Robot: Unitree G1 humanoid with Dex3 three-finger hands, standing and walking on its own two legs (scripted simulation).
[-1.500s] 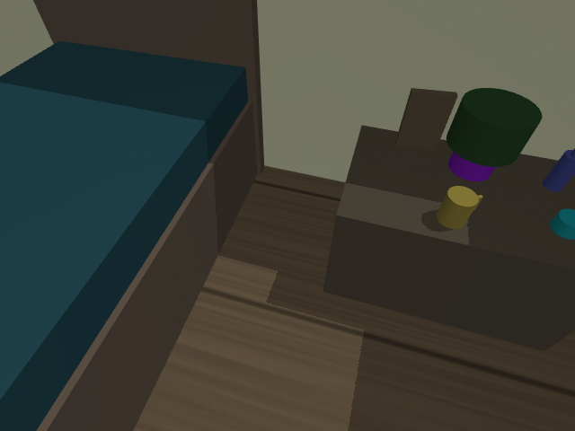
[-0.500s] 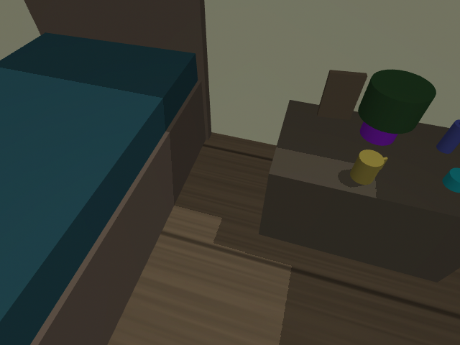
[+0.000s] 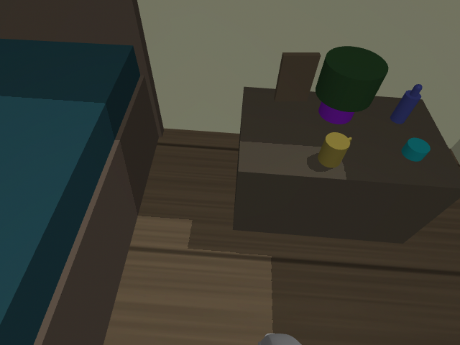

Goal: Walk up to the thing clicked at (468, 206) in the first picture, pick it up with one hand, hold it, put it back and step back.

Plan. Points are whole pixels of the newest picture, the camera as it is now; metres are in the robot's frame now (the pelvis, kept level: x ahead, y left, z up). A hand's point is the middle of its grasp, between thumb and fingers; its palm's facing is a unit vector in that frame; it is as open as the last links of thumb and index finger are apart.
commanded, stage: walk up
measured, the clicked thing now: (336, 148) +0.75 -0.41 -0.27
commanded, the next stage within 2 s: none
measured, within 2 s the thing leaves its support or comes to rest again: neither
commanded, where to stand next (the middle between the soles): +0.25 +0.05 m, yaw -24 degrees
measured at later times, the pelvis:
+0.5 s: pelvis +0.16 +0.04 -0.02, yaw -11 degrees
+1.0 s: pelvis +0.21 +0.08 -0.04, yaw -21 degrees
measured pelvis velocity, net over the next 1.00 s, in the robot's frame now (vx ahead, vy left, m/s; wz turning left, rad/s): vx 0.21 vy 0.08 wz -0.37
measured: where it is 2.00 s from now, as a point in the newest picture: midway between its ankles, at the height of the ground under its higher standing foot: (202, 342)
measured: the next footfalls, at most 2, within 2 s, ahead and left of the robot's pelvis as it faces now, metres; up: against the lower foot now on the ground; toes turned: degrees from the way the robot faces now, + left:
right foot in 0.18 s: +0.21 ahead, -0.09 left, +0.00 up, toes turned -8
left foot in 0.58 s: +0.33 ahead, +0.19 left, +0.00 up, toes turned -20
